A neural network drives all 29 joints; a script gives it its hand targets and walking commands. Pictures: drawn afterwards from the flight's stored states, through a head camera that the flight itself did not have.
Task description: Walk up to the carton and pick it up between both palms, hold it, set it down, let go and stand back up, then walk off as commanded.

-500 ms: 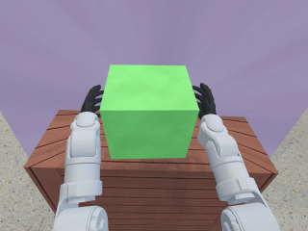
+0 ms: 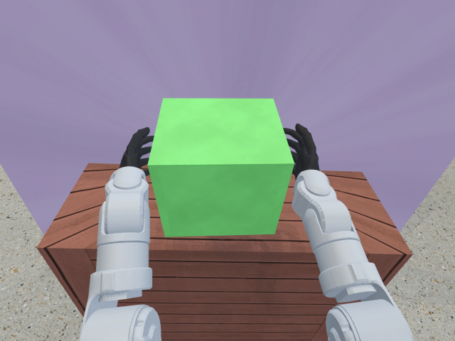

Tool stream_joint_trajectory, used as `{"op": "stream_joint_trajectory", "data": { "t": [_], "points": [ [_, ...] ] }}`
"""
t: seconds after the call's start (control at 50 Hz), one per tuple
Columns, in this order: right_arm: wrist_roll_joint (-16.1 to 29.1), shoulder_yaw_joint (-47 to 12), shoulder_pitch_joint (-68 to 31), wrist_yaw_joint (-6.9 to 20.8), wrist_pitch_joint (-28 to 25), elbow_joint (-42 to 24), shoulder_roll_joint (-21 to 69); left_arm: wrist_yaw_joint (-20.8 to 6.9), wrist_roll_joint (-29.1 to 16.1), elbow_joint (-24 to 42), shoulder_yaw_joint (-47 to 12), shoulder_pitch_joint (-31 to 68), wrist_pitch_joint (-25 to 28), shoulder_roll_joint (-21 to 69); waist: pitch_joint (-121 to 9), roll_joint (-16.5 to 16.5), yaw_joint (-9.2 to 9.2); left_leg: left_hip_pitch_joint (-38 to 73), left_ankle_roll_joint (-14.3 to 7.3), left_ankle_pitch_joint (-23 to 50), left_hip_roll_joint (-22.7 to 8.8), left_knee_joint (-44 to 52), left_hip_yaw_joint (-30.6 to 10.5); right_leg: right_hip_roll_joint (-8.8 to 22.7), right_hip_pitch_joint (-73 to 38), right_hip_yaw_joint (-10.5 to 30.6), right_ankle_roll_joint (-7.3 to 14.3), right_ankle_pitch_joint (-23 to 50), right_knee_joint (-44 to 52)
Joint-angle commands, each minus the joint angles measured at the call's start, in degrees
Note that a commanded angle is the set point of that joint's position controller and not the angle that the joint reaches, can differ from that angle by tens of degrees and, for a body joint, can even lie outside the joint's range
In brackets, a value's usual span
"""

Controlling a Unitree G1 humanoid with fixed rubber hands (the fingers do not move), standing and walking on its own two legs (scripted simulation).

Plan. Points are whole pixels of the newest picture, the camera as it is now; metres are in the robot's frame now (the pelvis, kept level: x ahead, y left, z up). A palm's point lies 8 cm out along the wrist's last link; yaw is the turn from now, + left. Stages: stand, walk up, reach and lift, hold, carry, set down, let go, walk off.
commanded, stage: hold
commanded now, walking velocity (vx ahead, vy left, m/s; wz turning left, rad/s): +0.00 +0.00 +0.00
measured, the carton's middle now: (219, 167) +0.39 +0.00 +0.15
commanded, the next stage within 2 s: none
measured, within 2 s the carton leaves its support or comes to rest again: neither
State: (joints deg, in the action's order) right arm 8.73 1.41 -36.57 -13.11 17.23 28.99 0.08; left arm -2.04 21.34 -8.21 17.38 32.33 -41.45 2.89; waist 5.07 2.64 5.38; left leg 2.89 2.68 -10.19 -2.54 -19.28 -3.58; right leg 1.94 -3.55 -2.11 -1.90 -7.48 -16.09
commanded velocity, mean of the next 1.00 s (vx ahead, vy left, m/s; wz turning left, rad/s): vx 0.00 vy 0.00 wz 0.00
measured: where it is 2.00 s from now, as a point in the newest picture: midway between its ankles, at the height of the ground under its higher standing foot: outside the picture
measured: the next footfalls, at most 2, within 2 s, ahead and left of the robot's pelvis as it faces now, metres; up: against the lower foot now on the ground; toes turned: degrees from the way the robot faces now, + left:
none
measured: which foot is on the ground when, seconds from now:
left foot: down 0.00-1.00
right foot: down 0.00-1.00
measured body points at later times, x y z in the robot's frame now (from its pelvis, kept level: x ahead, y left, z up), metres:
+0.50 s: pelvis +0.00 +0.00 +0.00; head -0.05 +0.02 +0.45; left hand +0.37 +0.15 +0.18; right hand +0.36 -0.15 +0.18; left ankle +0.02 +0.15 -0.75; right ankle +0.03 -0.14 -0.75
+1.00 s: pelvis +0.00 +0.00 +0.00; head -0.06 +0.02 +0.45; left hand +0.37 +0.15 +0.18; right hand +0.36 -0.15 +0.19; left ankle +0.02 +0.15 -0.75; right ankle +0.03 -0.14 -0.75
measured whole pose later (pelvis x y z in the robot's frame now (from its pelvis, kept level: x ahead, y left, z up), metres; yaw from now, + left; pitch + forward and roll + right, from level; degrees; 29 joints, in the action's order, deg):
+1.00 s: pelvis +0.00 +0.00 +0.00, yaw +1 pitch -12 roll -1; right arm 7.7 2.1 -36.5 -13.4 16.1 27.6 0.9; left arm -2.3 20.5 -7.6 17.0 32.9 -41.2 2.0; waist 4.7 3.2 5.7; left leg 2.5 3.1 -9.7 -2.8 -19.1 -4.3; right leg 1.6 -3.5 -2.9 -1.6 -7.2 -16.0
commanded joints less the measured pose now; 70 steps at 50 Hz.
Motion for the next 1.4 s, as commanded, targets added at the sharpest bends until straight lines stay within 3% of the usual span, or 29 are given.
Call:
{"op": "stream_joint_trajectory", "data": {
  "t": [0.0,0.06,0.08,0.1,0.12,0.14,0.2,0.26,0.34,0.42,0.46,0.56,0.58,0.6,0.62,0.66,0.7,0.78,0.84,0.86,0.92,0.96,1.1,1.12,1.14,1.16,1.26,1.28,1.38],
  "points": [
    [4.0,-21.1,-43.4,8.3,-4.6,-19.4,31.7,-8.9,-12.3,14.9,-28.5,47.1,8.1,29.1,-30.4,-5.3,0.49,1.9,-0.4,14.1,5.3,1.8,6.2,-4.8,-7.0,-4.2,-0.5,7.9,0.6],
    [4.1,-20.2,-42.1,8.4,-4.6,-19.3,30.6,-8.7,-13.2,15.5,-31.1,45.9,7.8,30.8,-30.3,-5.7,1.88,3.1,0.4,17.8,5.1,1.4,5.5,-5.3,-6.4,-5.0,0.1,9.7,0.5],
    [3.8,-19.8,-43.6,8.1,-4.0,-19.4,29.3,-8.9,-11.6,8.9,-28.9,42.5,7.1,29.4,-27.1,-4.3,0.84,1.6,-0.5,13.1,5.5,1.9,5.6,-4.7,-6.5,-3.7,-0.1,7.0,2.1],
    [3.5,-19.0,-39.8,8.2,-3.7,-17.6,29.8,-9.0,-12.2,13.2,-28.9,43.2,7.3,29.5,-27.5,-4.7,2.04,2.1,-0.2,14.1,5.2,2.2,5.5,-5.0,-6.8,-4.2,-0.2,7.9,1.6],
    [3.7,-19.6,-42.5,7.9,-4.2,-19.5,29.7,-9.5,-10.8,9.5,-27.0,41.1,6.8,28.9,-26.7,-3.4,0.52,2.0,-0.6,13.7,5.2,2.6,6.0,-5.0,-6.8,-4.6,-0.4,7.0,1.5],
    [3.1,-19.6,-41.3,8.1,-3.6,-17.3,29.7,-9.5,-11.0,10.8,-27.2,42.7,6.5,29.2,-25.0,-3.3,1.54,1.3,-0.7,12.1,5.0,3.1,6.3,-4.8,-6.7,-4.6,-0.3,6.5,1.1],
    [3.5,-20.0,-42.3,8.4,-3.7,-16.8,29.3,-9.7,-10.3,10.0,-25.3,43.3,6.5,27.1,-23.8,-2.7,0.05,-1.1,-1.8,8.9,5.4,3.9,6.3,-4.5,-7.2,-3.7,-0.7,3.9,1.5],
    [3.3,-18.6,-41.6,8.4,-3.8,-15.7,29.4,-9.8,-10.1,9.4,-26.2,42.0,6.5,28.4,-23.6,-4.7,0.6,0.0,-0.7,10.3,5.3,3.6,6.3,-4.9,-6.3,-4.2,-0.1,3.5,1.8],
    [5.3,-21.7,-42.4,7.8,-5.2,-22.1,31.0,-9.4,-12.2,15.3,-29.4,41.6,7.0,29.3,-30.9,-5.2,1.38,4.4,-0.1,20.7,5.6,0.5,5.4,-5.2,-8.4,-4.0,-0.6,13.7,0.2],
    [5.6,-23.5,-41.7,7.1,-4.9,-24.0,30.8,-9.2,-12.1,16.2,-29.9,40.4,6.7,29.2,-30.9,-5.7,1.28,3.6,0.5,22.3,5.4,-0.1,5.5,-5.4,-10.2,-4.2,-0.6,15.5,-0.1],
    [4.9,-21.4,-38.9,7.2,-3.3,-18.7,29.7,-9.4,-10.7,12.9,-27.5,39.9,6.0,27.0,-23.9,-6.0,0.81,0.8,-0.2,16.3,5.7,1.2,5.8,-4.7,-8.2,-3.9,-0.8,11.4,0.9],
    [4.4,-20.7,-40.1,8.1,-3.1,-17.3,28.8,-10.5,-9.4,11.6,-25.2,40.7,5.3,27.2,-21.9,-2.5,-0.21,0.3,-1.2,11.8,5.2,3.9,6.4,-5.1,-7.2,-4.4,-0.4,4.7,1.6],
    [4.5,-20.2,-40.1,8.3,-3.6,-18.8,28.7,-10.6,-9.6,12.4,-26.0,40.0,5.2,28.2,-22.7,-3.3,0.67,1.0,-0.5,13.6,4.7,3.2,6.0,-5.1,-6.6,-4.8,0.0,6.3,0.9],
    [4.7,-20.7,-41.4,8.0,-4.0,-20.2,28.9,-10.5,-9.2,10.9,-25.2,39.1,5.3,27.5,-22.9,-2.6,-0.21,0.4,-1.2,13.7,5.3,3.0,6.5,-4.9,-7.4,-4.3,-0.5,7.7,1.3],
    [3.3,-18.8,-41.0,7.8,-3.5,-16.4,28.6,-10.7,-9.1,9.0,-24.5,40.3,5.4,27.2,-19.4,-1.7,0.39,-0.4,-1.2,11.5,5.0,3.8,6.8,-5.2,-6.2,-4.9,-0.5,4.1,1.7],
    [5.1,-20.9,-41.6,7.7,-4.7,-19.7,29.9,-10.5,-10.9,14.1,-27.4,42.4,6.0,28.2,-26.8,-4.8,0.54,2.3,-0.6,16.8,5.0,2.0,6.0,-5.0,-7.6,-4.5,-0.2,10.2,0.1],
    [5.0,-21.2,-41.6,8.0,-4.4,-20.0,29.8,-10.0,-10.6,14.4,-26.9,42.3,6.2,28.2,-27.2,-4.0,-0.62,3.6,-0.4,17.0,5.1,1.9,6.7,-5.3,-7.3,-4.6,-0.3,9.1,0.5],
    [4.1,-21.3,-44.1,7.9,-5.7,-23.1,31.6,-9.3,-12.8,14.4,-28.7,44.7,7.2,29.4,-30.0,-2.9,0.64,3.1,-1.0,14.6,5.1,1.3,6.7,-4.7,-6.4,-4.5,-0.9,8.8,1.1],
    [4.1,-21.6,-41.4,7.7,-5.4,-22.9,30.2,-9.2,-13.9,16.9,-31.3,45.1,7.4,29.1,-32.9,-6.1,2.54,5.4,0.4,17.3,5.0,0.3,5.7,-4.8,-6.8,-4.9,-0.7,11.7,0.5],
    [3.6,-21.7,-43.1,7.6,-4.9,-23.0,30.0,-9.0,-13.5,15.3,-29.8,44.7,7.4,28.4,-30.8,-3.8,0.99,2.8,-0.6,15.7,5.3,1.0,6.3,-4.7,-8.2,-4.2,-0.7,10.9,0.5],
    [1.9,-16.7,-38.2,7.5,-3.4,-13.0,28.3,-10.6,-9.5,6.9,-24.8,39.9,5.4,26.4,-19.1,-3.6,2.33,-0.7,-0.8,6.7,5.2,4.5,6.5,-4.4,-5.2,-4.8,-0.6,3.4,2.5],
    [1.2,-16.5,-41.5,8.6,-3.8,-12.9,28.2,-11.1,-8.2,5.3,-22.6,41.9,5.4,25.3,-16.5,-3.3,-0.46,-3.7,-2.2,1.9,5.3,6.4,7.0,-3.9,-4.1,-4.2,-0.4,-2.8,2.8],
    [2.8,-18.8,-42.0,8.9,-6.0,-15.0,31.1,-9.9,-10.3,11.9,-25.0,45.3,7.5,28.1,-29.1,-3.3,0.22,3.2,-1.0,13.6,5.1,2.9,6.9,-4.5,-8.2,-4.6,-0.2,7.6,1.3],
    [4.2,-20.6,-45.9,8.7,-6.9,-21.9,30.5,-9.5,-12.0,12.2,-27.3,43.4,7.4,28.9,-32.7,-3.9,-0.76,3.3,-1.2,15.9,5.4,1.5,6.2,-4.7,-8.1,-4.3,0.0,10.2,0.5],
    [3.5,-20.1,-45.3,8.4,-6.4,-19.3,29.9,-9.2,-11.4,11.5,-27.3,44.9,7.4,28.4,-31.2,-3.5,0.64,3.9,-1.1,15.1,5.2,1.9,6.1,-4.8,-6.7,-4.9,-0.2,9.0,0.8],
    [4.0,-21.1,-44.5,8.1,-6.5,-21.7,30.9,-9.2,-11.6,12.0,-27.5,42.5,7.1,28.2,-30.2,-3.7,-0.1,3.9,-0.9,16.3,5.2,1.6,6.5,-4.8,-7.4,-4.7,-0.7,11.2,0.5],
    [3.3,-19.4,-42.2,8.3,-5.8,-17.3,29.9,-9.0,-11.2,10.1,-27.4,43.6,7.4,28.1,-26.0,-5.1,1.04,2.0,-0.6,12.0,5.1,2.9,6.4,-4.9,-5.4,-4.3,0.1,5.3,1.6],
    [4.0,-20.3,-40.3,8.5,-5.9,-17.3,30.7,-9.1,-11.5,14.3,-28.6,44.6,7.7,28.8,-27.0,-5.3,1.63,2.9,-0.1,14.8,4.9,2.3,6.1,-5.3,-6.4,-4.6,0.2,7.5,0.7],
    [3.0,-18.8,-41.7,8.0,-5.4,-17.2,28.9,-9.6,-11.7,13.2,-28.7,44.8,7.0,28.3,-25.3,-5.5,1.59,2.0,-0.1,13.9,5.5,2.4,6.1,-4.9,-6.9,-4.6,-0.1,6.6,1.5]
  ]
}}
